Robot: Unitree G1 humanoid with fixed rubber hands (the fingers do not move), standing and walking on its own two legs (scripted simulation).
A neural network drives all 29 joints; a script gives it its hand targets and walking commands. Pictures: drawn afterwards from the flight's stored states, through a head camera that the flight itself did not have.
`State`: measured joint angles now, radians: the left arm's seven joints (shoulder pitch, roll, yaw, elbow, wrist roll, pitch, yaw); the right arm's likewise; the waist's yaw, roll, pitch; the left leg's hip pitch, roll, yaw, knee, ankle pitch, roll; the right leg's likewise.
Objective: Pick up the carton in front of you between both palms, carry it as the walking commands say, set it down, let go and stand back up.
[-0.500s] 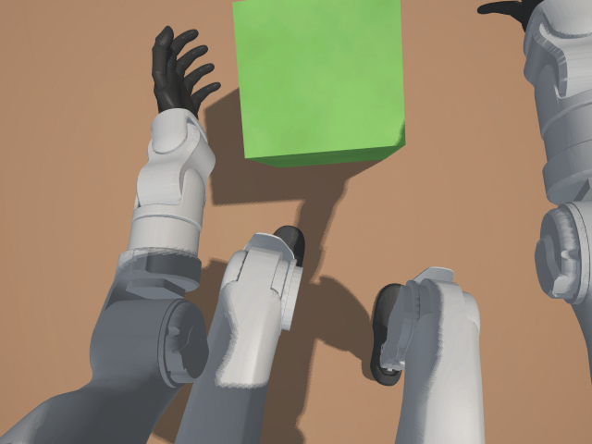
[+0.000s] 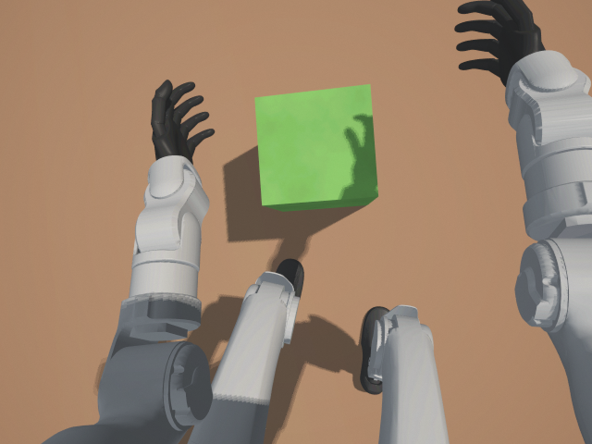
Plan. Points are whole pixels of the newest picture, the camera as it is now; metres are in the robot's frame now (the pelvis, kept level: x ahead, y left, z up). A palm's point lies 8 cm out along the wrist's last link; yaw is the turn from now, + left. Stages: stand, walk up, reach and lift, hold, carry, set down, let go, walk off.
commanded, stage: set down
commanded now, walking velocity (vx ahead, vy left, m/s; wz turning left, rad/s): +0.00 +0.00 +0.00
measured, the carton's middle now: (319, 159) +0.51 +0.09 -0.46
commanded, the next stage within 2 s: let go in 0.10 s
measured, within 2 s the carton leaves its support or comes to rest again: neither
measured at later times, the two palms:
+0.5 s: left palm (103, 196) +0.36 +0.22 +0.03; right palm out of the picture +0.45 -0.18 +0.01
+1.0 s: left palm out of the picture +0.27 +0.25 +0.12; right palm out of the picture +0.33 -0.21 +0.10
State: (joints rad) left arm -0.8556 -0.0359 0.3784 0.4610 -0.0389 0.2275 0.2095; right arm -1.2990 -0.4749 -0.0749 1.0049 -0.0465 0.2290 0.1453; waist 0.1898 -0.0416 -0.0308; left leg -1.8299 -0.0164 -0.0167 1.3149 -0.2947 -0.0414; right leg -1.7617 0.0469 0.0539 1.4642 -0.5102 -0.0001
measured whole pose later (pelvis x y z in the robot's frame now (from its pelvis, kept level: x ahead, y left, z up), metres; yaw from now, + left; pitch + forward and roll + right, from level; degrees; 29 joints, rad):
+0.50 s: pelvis +0.05 +0.01 +0.12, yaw -4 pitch +35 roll -1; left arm -0.32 0.06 0.21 0.44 0.07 0.12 -0.04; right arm -0.60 -0.19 -0.22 0.68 -0.13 0.13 -0.04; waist 0.14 0.01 -0.10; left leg -1.24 0.02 -0.01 0.86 -0.23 -0.01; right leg -1.16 0.06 0.07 0.93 -0.37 0.01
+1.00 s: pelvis +0.11 +0.01 +0.19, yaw -1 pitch +7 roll +0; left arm 0.23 0.22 0.01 0.36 -0.04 0.04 -0.07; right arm 0.07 -0.18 -0.09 0.53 -0.04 0.01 0.00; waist 0.06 0.01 0.04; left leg -0.42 -0.03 -0.03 0.51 -0.22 0.00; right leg -0.30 0.00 0.05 0.52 -0.35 0.01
